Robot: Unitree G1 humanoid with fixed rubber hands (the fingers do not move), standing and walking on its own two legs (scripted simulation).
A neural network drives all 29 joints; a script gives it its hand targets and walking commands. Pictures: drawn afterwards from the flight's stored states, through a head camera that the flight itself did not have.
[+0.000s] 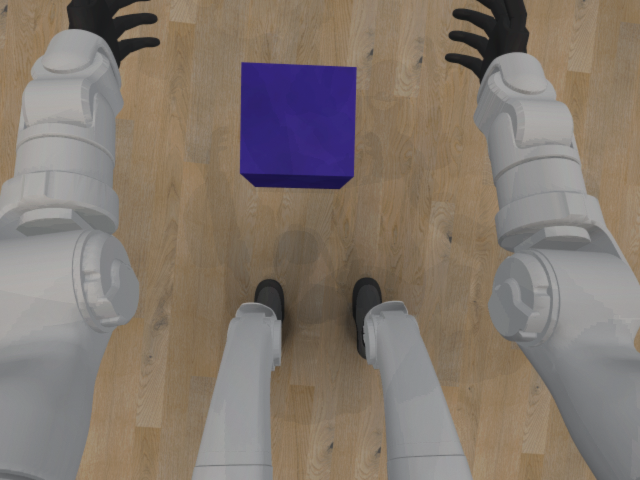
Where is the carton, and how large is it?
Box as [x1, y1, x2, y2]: [240, 62, 356, 188]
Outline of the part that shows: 241,62 240,173 255,186 339,188 353,176 356,67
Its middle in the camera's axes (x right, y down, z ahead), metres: -0.04 -0.23 +0.83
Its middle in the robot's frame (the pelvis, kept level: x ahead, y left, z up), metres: +0.56 +0.03 -0.54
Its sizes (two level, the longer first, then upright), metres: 0.210 0.200 0.250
